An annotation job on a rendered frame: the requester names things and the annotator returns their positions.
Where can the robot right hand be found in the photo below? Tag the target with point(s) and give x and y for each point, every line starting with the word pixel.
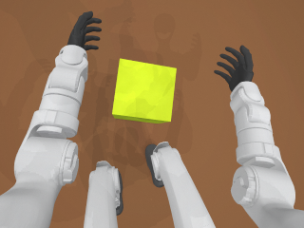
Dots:
pixel 243 67

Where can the right robot upper arm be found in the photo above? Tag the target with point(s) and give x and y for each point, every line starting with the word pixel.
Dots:
pixel 268 197

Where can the robot left hand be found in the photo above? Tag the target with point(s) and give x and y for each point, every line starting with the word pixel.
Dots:
pixel 78 35

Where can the left robot upper arm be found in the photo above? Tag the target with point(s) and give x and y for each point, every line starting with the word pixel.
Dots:
pixel 44 166

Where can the left robot foot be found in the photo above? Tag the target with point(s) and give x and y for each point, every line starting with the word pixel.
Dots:
pixel 120 208

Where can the left robot forearm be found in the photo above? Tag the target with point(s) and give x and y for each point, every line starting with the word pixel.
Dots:
pixel 57 117

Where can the robot left thigh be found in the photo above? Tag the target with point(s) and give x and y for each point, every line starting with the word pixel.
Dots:
pixel 104 187

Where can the carton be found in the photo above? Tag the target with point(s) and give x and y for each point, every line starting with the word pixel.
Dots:
pixel 144 92

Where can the right robot forearm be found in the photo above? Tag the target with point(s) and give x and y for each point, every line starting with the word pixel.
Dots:
pixel 255 141

